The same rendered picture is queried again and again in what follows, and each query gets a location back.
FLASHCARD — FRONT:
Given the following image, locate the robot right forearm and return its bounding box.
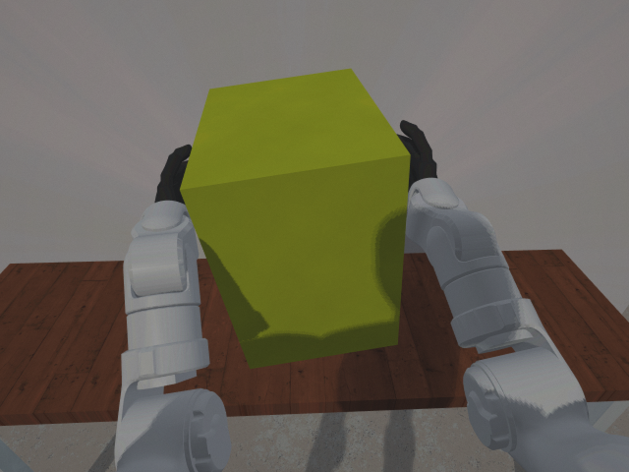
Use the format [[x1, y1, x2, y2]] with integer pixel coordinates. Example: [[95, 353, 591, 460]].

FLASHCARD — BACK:
[[405, 178, 589, 419]]

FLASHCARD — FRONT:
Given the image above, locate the table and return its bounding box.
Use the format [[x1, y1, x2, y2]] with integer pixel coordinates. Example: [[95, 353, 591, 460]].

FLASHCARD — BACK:
[[0, 250, 629, 472]]

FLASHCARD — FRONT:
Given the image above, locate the left robot upper arm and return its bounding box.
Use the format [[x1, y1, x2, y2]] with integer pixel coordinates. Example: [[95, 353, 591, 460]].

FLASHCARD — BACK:
[[116, 388, 231, 472]]

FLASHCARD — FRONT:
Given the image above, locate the carton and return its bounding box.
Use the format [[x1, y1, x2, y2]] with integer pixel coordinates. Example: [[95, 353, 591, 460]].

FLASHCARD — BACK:
[[180, 69, 411, 369]]

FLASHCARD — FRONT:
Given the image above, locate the right robot upper arm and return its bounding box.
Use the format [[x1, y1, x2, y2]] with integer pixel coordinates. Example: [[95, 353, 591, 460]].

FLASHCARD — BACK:
[[463, 347, 629, 472]]

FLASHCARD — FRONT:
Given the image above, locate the robot left hand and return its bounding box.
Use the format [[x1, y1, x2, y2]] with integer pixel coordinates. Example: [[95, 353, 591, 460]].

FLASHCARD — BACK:
[[155, 145, 192, 204]]

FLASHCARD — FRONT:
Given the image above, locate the robot right hand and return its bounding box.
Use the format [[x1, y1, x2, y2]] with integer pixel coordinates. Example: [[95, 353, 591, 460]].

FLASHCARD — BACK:
[[396, 120, 437, 193]]

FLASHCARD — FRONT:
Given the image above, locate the robot left forearm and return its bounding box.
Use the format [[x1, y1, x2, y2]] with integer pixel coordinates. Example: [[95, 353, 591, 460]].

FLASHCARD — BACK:
[[114, 201, 210, 470]]

